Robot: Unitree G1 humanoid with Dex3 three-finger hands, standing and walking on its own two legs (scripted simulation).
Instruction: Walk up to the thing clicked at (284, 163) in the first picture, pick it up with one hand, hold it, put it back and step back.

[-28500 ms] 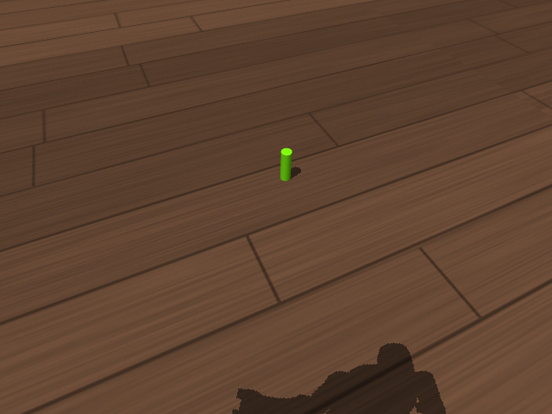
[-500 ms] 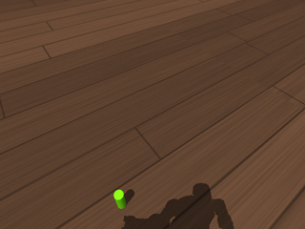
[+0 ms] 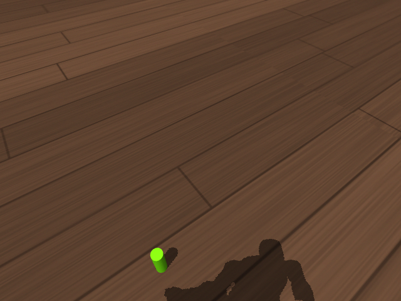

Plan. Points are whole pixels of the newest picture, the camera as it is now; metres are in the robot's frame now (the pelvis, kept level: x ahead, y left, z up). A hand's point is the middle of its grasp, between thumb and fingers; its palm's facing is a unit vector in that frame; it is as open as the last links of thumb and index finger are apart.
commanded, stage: stand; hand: left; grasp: from the side
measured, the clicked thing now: (159, 260) +0.40 +0.20 -0.69
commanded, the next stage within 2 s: step back in 1.16 s
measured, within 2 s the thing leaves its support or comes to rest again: neither
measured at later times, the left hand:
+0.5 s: hand out of the picture +0.09 +0.24 -0.16, palm faces -0.02 -0.94 -0.34, open 7.4 cm
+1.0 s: hand out of the picture +0.09 +0.24 -0.15, palm faces -0.02 -0.94 -0.34, open 7.4 cm
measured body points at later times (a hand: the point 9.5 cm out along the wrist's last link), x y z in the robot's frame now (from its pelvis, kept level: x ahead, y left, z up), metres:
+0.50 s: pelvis +0.01 -0.01 +0.00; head +0.02 -0.01 +0.45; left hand +0.09 +0.29 -0.13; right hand +0.08 -0.30 -0.14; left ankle +0.04 +0.12 -0.74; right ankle +0.01 -0.14 -0.74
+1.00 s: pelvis +0.02 -0.01 +0.00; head +0.03 -0.02 +0.45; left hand +0.09 +0.29 -0.13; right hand +0.09 -0.31 -0.14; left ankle +0.04 +0.12 -0.74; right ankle +0.01 -0.14 -0.74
